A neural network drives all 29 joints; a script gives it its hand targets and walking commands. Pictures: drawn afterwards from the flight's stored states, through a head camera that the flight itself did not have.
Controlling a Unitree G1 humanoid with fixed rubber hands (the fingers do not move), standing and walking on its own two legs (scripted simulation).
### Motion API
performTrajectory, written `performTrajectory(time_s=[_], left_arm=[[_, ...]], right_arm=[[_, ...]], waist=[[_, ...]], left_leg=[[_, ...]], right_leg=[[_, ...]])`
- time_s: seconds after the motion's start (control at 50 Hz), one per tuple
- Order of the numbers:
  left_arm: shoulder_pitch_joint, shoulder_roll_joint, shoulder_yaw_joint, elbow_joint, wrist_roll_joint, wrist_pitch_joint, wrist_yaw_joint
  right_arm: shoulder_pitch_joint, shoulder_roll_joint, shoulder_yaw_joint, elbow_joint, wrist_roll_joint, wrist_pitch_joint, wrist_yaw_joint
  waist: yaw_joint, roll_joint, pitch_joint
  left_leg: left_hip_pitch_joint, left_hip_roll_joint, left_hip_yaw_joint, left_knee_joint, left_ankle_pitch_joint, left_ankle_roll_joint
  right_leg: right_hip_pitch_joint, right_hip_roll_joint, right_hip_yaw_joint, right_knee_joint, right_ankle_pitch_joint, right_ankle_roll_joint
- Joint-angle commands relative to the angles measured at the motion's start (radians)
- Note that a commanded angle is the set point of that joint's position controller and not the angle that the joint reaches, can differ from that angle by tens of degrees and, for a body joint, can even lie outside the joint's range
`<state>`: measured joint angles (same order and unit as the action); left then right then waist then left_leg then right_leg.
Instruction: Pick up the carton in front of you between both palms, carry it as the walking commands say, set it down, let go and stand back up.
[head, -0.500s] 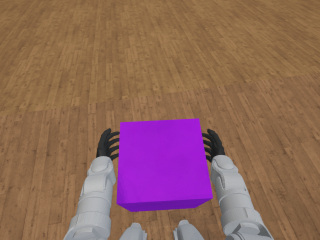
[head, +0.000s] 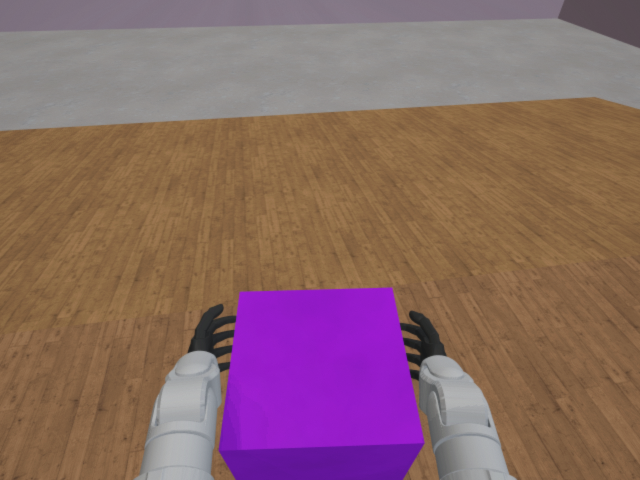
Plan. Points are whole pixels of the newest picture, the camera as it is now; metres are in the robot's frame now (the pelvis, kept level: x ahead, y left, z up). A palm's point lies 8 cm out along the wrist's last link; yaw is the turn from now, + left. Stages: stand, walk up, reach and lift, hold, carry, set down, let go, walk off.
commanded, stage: reach and lift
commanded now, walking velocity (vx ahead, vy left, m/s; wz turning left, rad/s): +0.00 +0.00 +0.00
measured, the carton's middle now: (318, 399) +0.28 +0.00 -0.06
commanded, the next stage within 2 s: hold in 0.92 s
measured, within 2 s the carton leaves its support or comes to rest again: neither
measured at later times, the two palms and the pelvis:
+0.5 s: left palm (203, 358) +0.29 +0.15 +0.03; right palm (435, 361) +0.28 -0.15 +0.03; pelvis -0.01 +0.00 +0.00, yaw +0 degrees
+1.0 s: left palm (200, 350) +0.29 +0.15 +0.05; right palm (436, 356) +0.28 -0.15 +0.04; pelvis +0.00 +0.00 +0.01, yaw +0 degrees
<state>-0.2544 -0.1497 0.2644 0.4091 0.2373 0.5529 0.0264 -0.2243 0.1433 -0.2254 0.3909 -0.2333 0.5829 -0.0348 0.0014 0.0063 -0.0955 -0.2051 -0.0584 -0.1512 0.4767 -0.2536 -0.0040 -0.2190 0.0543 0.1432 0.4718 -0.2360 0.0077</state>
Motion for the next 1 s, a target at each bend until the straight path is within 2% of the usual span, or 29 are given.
performTrajectory(time_s=[0.0, 0.14, 0.28, 0.66, 0.88, 0.98], left_arm=[[-0.436, -0.985, -0.509, 0.078, -0.170, 0.038, -0.270], [-0.586, -1.026, -0.510, 0.067, -0.177, 0.030, -0.288], [-0.612, -1.017, -0.504, 0.076, -0.170, 0.034, -0.290], [-0.479, -0.977, -0.547, -0.045, -0.193, 0.078, -0.281], [-0.447, -0.976, -0.565, -0.093, -0.208, 0.107, -0.274], [-0.442, -0.984, -0.631, -0.191, -0.251, 0.137, -0.267]], right_arm=[[-0.547, 0.946, 0.502, -0.016, 0.189, -0.003, 0.263], [-0.699, 0.992, 0.508, -0.025, 0.199, -0.008, 0.283], [-0.716, 0.998, 0.504, -0.012, 0.193, 0.000, 0.283], [-0.580, 0.970, 0.543, -0.122, 0.221, 0.045, 0.269], [-0.555, 0.948, 0.558, -0.177, 0.232, 0.070, 0.270], [-0.562, 0.952, 0.629, -0.272, 0.275, 0.099, 0.268]], waist=[[-0.004, 0.000, -0.081], [0.000, 0.000, -0.153], [0.001, -0.004, -0.177], [-0.002, -0.005, -0.189], [-0.003, 0.000, -0.167], [0.001, 0.000, -0.222]], left_leg=[[0.008, -0.018, 0.056, -0.100, 0.108, -0.004], [0.017, -0.017, 0.064, -0.081, 0.054, 0.004], [0.026, -0.020, 0.072, -0.086, 0.044, 0.005], [0.117, -0.033, 0.069, -0.116, 0.252, -0.010], [0.145, -0.030, 0.063, -0.130, 0.284, -0.015], [0.188, -0.028, 0.057, -0.134, 0.354, -0.020]], right_leg=[[0.082, 0.029, -0.061, -0.079, 0.093, -0.005], [0.105, 0.025, -0.070, -0.060, 0.047, -0.006], [0.123, 0.024, -0.070, -0.069, 0.043, -0.002], [0.204, 0.033, -0.064, -0.105, 0.254, 0.011], [0.211, 0.038, -0.063, -0.117, 0.262, 0.008], [0.247, 0.041, -0.059, -0.121, 0.316, 0.012]])
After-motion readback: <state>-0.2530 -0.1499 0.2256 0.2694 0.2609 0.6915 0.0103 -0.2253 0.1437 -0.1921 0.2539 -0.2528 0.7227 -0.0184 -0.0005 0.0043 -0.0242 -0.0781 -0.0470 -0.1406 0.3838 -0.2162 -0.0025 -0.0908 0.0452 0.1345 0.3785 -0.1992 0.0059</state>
